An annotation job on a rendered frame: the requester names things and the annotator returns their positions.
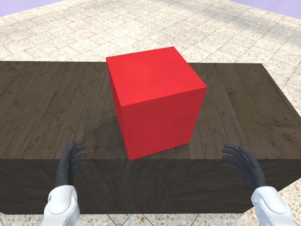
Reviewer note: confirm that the robot left hand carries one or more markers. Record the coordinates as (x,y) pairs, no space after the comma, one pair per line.
(66,168)

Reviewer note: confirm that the left robot forearm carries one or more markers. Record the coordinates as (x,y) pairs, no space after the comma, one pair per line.
(62,208)

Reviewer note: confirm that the right robot forearm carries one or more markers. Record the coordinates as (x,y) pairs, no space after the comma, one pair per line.
(270,208)

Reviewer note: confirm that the pedestal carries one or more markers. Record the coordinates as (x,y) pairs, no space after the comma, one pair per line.
(47,105)

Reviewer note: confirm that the robot right hand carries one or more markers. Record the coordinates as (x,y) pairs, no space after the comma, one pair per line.
(246,166)

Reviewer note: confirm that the carton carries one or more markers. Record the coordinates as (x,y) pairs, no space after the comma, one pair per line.
(157,98)

